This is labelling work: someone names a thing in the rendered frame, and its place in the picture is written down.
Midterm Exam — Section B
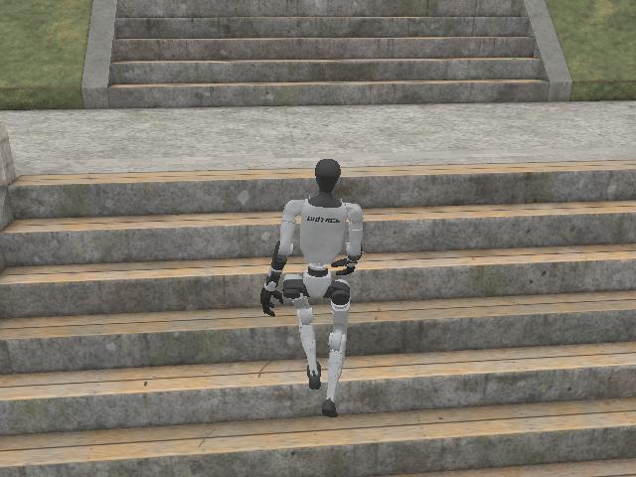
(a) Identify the robot left forearm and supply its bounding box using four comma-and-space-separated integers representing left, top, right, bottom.
264, 240, 287, 291

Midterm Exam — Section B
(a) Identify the left robot hand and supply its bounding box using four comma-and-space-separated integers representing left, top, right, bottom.
260, 287, 283, 317

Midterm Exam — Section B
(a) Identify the robot right forearm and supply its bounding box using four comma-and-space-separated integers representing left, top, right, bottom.
346, 244, 363, 267

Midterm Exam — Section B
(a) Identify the right robot hand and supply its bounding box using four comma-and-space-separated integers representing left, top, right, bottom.
331, 258, 356, 275

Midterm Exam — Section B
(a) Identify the robot left thigh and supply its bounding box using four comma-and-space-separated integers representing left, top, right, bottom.
282, 274, 314, 325

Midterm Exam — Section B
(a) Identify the robot torso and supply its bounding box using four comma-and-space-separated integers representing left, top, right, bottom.
300, 196, 347, 298

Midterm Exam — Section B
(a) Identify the robot right upper arm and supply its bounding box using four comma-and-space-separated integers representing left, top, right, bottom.
345, 203, 364, 256

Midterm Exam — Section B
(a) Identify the robot left upper arm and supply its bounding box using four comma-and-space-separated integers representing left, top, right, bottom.
278, 200, 304, 256

